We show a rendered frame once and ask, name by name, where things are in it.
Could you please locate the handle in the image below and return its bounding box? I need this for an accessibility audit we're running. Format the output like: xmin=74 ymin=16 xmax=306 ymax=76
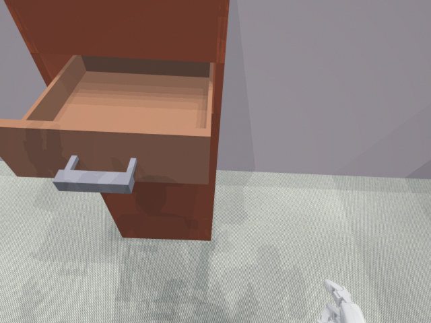
xmin=53 ymin=155 xmax=137 ymax=194

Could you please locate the right robot hand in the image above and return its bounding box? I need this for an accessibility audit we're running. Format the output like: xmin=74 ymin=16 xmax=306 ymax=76
xmin=317 ymin=279 xmax=366 ymax=323

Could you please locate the cabinet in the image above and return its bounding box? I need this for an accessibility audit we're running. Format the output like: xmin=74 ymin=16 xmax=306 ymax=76
xmin=4 ymin=0 xmax=230 ymax=241

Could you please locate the drawer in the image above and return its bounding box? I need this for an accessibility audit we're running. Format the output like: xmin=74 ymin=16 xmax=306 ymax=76
xmin=0 ymin=55 xmax=213 ymax=184

